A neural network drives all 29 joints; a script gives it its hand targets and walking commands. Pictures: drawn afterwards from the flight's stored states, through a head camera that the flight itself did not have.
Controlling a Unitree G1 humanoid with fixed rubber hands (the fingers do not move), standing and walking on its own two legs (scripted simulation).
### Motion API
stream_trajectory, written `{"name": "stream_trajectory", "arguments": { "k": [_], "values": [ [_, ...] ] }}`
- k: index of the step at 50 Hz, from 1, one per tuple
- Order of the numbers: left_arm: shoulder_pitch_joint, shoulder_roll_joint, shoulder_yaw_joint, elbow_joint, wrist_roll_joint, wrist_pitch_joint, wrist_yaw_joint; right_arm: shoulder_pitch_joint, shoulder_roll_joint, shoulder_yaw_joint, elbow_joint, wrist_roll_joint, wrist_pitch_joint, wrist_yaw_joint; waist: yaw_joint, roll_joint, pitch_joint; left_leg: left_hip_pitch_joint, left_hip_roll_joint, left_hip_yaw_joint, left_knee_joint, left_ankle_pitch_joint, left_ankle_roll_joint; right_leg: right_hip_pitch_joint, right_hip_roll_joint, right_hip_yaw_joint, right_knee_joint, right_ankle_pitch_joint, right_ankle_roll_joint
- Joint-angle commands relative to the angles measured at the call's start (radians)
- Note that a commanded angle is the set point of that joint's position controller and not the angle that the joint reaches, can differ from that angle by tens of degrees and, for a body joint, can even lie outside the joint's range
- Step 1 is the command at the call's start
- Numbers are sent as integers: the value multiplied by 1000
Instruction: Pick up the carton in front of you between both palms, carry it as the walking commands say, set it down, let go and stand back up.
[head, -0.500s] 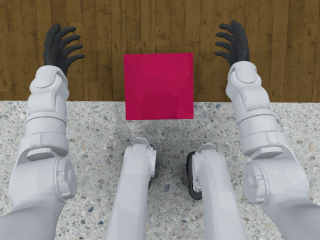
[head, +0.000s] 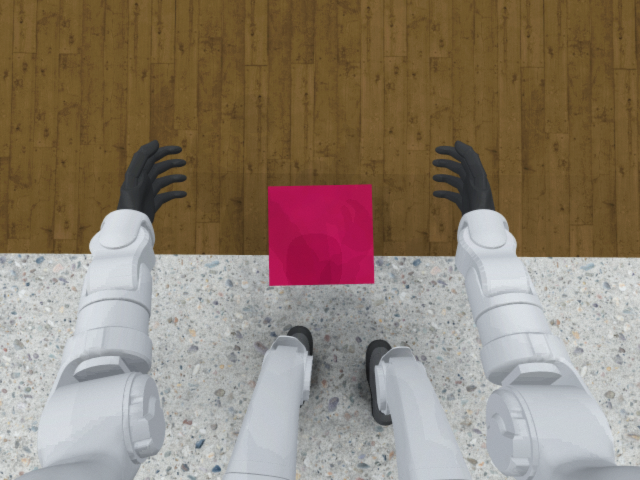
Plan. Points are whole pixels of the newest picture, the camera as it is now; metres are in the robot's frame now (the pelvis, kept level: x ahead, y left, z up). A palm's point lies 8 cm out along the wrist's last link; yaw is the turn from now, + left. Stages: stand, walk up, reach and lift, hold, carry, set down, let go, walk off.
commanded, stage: let go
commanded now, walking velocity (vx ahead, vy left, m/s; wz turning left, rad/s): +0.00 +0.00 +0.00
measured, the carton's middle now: (320, 237) +0.42 +0.05 -0.54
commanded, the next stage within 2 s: stand in 1.06 s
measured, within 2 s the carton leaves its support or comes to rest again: neither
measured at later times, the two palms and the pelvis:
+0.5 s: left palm (95, 346) +0.26 +0.23 +0.02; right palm (622, 344) +0.28 -0.22 +0.01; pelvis +0.07 -0.01 +0.10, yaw +1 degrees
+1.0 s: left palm (110, 398) +0.22 +0.20 +0.04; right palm out of the picture +0.23 -0.26 +0.04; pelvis +0.07 -0.03 +0.11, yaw +2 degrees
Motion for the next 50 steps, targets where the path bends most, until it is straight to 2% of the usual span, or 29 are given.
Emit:
{"name": "stream_trajectory", "arguments": {
  "k": [1, 5, 16, 21, 25, 30, 36, 40, 50],
  "values": [
    [48, 122, -11, -159, 13, -22, 4, 52, -66, 12, -155, -18, -27, 5, 32, 58, -857, 876, 12, 15, -135, 462, -36, 360, 20, -74, -157, 224, 22],
    [168, 94, -56, -241, -13, -46, 12, 161, -82, 41, -216, 6, -57, 29, 23, 73, -741, 988, 26, -14, -205, 501, -35, 404, 10, -57, -232, 226, 11],
    [628, 14, -148, -289, -59, -105, 43, 581, -128, 83, -173, 41, -134, 99, -12, 81, -496, 1252, 52, -61, -359, 684, -43, 603, -2, -34, -412, 303, -3],
    [795, -1, -177, -345, -62, -125, 57, 728, -160, 103, -214, 54, -160, 120, -25, 59, -361, 1310, 48, -47, -470, 643, -45, 823, -8, -23, -521, 368, -8],
    [894, -5, -203, -388, -65, -123, 62, 820, -189, 114, -258, 68, -162, 139, -33, 24, -233, 1329, 34, -17, -571, 528, -46, 1024, -19, -22, -606, 403, -8],
    [935, 3, -225, -421, -63, -83, 57, 879, -198, 142, -290, 87, -132, 160, -37, -7, -56, 1329, 16, 17, -657, 349, -44, 1146, -37, -6, -686, 364, -8],
    [922, 21, -223, -433, -45, -8, 42, 889, -209, 153, -307, 95, -63, 175, -45, -21, 105, 1390, 0, 43, -672, 199, -38, 1132, -62, -1, -742, 234, -11],
    [914, 21, -217, -433, -31, 31, 39, 874, -212, 154, -314, 94, -27, 177, -41, -15, 152, 1426, -7, 48, -652, 179, -36, 1121, -73, 4, -752, 200, -16],
    [915, 17, -216, -448, -23, 52, 43, 878, -214, 139, -321, 75, -1, 176, -46, -7, 126, 1422, -2, 32, -648, 259, -29, 1226, -56, 3, -706, 339, -6]
  ]
}}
